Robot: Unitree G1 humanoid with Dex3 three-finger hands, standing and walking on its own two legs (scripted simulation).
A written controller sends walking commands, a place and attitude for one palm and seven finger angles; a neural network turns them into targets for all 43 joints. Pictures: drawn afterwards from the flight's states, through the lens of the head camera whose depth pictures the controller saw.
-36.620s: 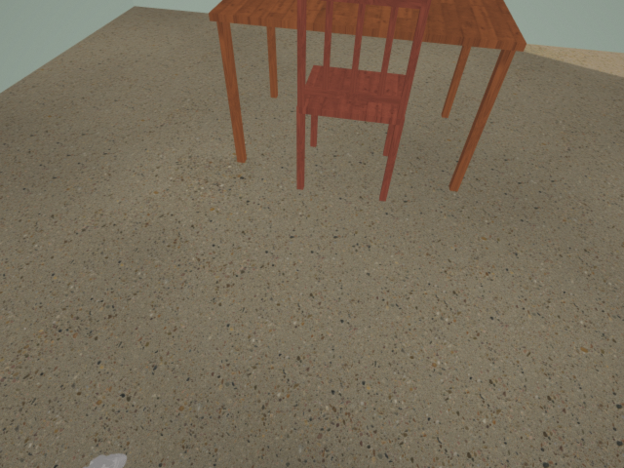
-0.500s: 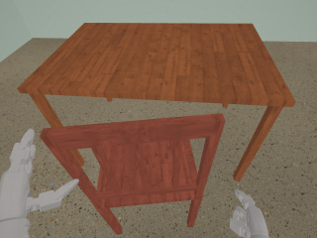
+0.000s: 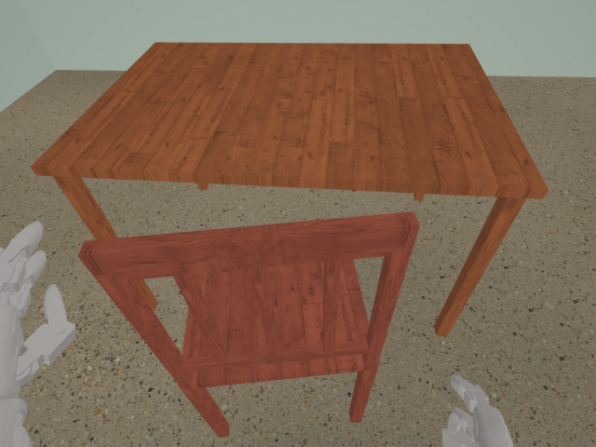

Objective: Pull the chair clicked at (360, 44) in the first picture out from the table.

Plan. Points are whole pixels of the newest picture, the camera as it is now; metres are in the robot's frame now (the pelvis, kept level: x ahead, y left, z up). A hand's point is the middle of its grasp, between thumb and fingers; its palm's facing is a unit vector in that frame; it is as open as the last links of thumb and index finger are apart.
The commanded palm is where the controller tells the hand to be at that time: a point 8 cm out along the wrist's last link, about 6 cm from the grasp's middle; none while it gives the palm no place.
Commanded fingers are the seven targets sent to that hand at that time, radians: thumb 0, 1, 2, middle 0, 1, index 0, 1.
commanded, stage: draw the hand back to the body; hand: left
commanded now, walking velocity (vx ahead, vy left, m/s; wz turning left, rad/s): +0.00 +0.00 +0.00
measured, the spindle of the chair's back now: (268, 315) +0.34 +0.11 -0.09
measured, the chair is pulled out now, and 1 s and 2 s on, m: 0.21 0.21 0.21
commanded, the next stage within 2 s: step back with the hand held close in 0.12 s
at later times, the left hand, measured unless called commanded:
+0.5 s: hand (79, 326) +0.18 +0.25 +0.15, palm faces +0.35 -0.76 -0.55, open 7.4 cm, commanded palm +0.13 +0.29 +0.17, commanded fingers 0.00 0.90 0.90 -0.20 -0.30 -0.20 -0.30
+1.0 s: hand (24, 394) +0.12 +0.27 +0.15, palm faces +0.42 -0.75 -0.51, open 7.4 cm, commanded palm +0.06 +0.30 +0.17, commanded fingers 0.00 0.90 0.90 -0.20 -0.30 -0.20 -0.30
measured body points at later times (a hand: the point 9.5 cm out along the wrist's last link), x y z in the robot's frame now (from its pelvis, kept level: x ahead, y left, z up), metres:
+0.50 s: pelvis -0.02 +0.00 +0.00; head +0.01 -0.04 +0.45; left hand +0.16 +0.29 +0.18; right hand +0.16 -0.24 -0.10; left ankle -0.02 +0.11 -0.74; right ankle +0.00 -0.13 -0.74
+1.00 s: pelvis -0.08 +0.00 -0.01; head -0.06 +0.00 +0.44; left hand +0.09 +0.30 +0.17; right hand +0.09 -0.25 -0.10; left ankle -0.02 +0.11 -0.74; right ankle +0.00 -0.13 -0.74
